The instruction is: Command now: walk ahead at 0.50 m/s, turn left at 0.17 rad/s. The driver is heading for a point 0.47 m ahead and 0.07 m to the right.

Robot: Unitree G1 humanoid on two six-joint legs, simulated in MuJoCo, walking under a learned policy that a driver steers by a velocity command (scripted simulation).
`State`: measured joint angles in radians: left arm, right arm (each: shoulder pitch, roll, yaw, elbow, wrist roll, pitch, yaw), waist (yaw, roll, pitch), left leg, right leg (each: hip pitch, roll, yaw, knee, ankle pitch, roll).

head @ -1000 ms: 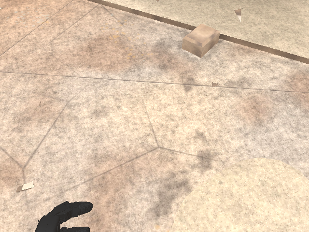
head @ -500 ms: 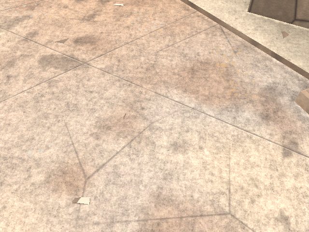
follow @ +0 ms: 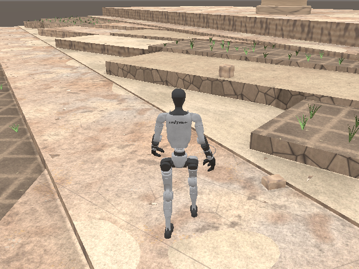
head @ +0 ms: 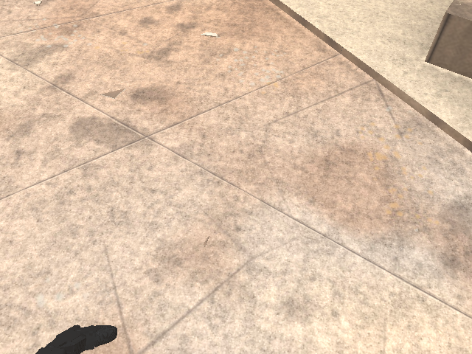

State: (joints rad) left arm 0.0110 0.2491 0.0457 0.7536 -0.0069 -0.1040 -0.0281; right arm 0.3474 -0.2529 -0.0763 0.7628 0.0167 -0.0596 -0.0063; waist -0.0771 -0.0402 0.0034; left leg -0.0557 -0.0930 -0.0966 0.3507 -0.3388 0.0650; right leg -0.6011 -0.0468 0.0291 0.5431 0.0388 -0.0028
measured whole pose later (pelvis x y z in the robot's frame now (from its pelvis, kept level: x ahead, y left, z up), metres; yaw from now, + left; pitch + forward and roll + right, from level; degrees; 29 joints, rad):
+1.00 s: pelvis +0.40 +0.01 +0.00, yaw +0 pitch +0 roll +1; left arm 0.20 0.24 0.04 0.87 0.02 0.02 0.03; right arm 0.16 -0.21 -0.03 0.84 -0.02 -0.02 0.00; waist -0.01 0.01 0.00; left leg -0.32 -0.03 0.04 0.50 -0.18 0.03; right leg -0.31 -0.06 0.03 0.57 -0.27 0.03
